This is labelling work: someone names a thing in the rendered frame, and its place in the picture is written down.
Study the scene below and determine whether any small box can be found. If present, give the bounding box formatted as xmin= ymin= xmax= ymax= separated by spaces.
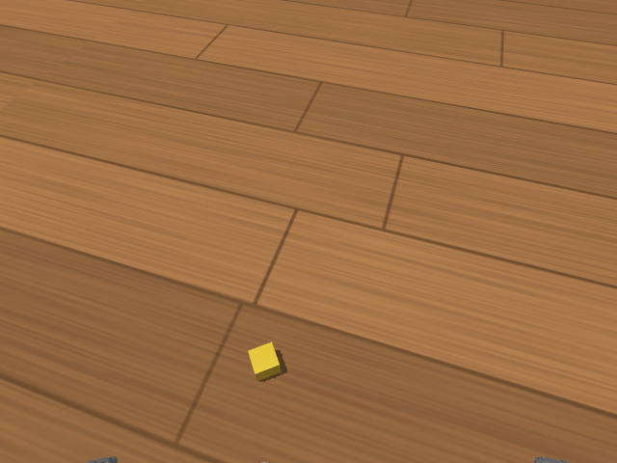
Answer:
xmin=248 ymin=342 xmax=281 ymax=381

